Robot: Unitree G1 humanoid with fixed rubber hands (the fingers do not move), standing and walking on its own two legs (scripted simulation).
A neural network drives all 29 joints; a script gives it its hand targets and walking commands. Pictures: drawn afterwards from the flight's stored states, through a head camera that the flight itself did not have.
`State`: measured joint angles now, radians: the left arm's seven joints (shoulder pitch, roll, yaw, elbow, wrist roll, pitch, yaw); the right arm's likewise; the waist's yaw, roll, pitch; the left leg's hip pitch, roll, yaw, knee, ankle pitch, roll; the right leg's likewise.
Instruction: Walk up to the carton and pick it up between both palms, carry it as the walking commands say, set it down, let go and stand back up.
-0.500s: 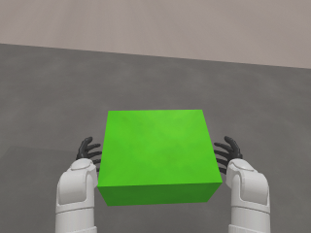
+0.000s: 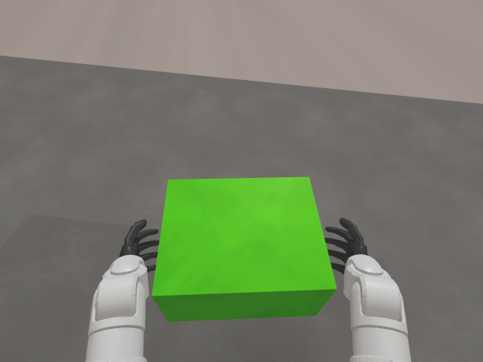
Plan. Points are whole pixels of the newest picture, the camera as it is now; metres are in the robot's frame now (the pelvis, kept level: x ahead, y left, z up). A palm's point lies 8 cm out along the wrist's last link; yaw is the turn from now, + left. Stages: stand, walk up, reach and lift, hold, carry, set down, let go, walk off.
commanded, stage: carry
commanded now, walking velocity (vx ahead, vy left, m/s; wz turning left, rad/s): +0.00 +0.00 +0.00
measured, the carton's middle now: (241, 246) +0.35 +0.00 -0.04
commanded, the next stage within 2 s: hold in 0.64 s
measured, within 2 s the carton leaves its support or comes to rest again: neither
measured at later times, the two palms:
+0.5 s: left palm (137, 269) +0.26 +0.17 +0.03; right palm (360, 273) +0.26 -0.19 +0.04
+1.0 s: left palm (131, 250) +0.27 +0.18 +0.06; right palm (357, 247) +0.29 -0.19 +0.07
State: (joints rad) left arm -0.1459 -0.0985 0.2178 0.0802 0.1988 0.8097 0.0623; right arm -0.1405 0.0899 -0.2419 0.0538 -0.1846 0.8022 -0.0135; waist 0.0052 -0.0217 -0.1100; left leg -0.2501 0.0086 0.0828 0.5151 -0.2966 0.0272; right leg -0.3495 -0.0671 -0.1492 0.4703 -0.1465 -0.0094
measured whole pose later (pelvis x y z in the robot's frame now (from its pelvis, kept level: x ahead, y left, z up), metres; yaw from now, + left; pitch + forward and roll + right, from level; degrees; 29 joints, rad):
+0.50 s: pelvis +0.00 +0.00 +0.00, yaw +0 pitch +1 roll +0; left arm -0.10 -0.10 0.21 0.13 0.21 0.72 0.05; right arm -0.08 0.08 -0.23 0.10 -0.18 0.71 -0.01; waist -0.01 -0.02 -0.13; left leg -0.24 0.02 0.08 0.52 -0.30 0.02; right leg -0.34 -0.06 -0.15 0.47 -0.15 -0.01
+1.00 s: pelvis +0.00 -0.01 +0.01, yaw +5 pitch -5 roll +0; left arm -0.27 -0.08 0.25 0.38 0.21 0.65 0.06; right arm -0.23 0.05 -0.26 0.22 -0.25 0.74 0.00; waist -0.04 0.04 -0.09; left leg -0.04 -0.02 0.00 0.31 -0.19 0.02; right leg -0.12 -0.02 -0.06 0.29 -0.08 0.00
